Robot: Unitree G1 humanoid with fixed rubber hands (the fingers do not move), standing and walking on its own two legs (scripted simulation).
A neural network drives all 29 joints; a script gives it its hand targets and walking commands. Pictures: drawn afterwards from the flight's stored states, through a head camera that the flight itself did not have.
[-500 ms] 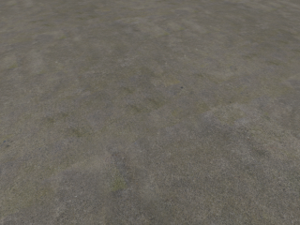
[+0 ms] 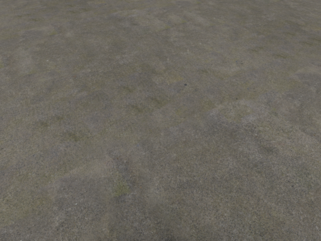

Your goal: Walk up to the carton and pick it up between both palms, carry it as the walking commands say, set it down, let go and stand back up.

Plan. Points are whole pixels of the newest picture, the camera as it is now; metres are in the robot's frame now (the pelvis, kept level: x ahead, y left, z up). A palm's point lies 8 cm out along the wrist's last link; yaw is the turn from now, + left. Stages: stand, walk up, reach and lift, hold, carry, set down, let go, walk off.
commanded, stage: walk up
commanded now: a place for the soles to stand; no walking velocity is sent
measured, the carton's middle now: out of the picture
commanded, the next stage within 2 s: none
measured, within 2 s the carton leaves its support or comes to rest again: neither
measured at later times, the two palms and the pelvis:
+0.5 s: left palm out of the picture +0.13 +0.13 -0.11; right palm out of the picture -0.01 -0.37 -0.11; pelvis -0.05 -0.08 +0.00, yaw -20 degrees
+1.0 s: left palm (190, 225) +0.19 -0.07 -0.09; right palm out of the picture -0.22 -0.45 -0.12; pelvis -0.11 -0.17 -0.01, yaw -45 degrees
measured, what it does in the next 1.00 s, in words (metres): steps to the right, turning right: right foot, then left foot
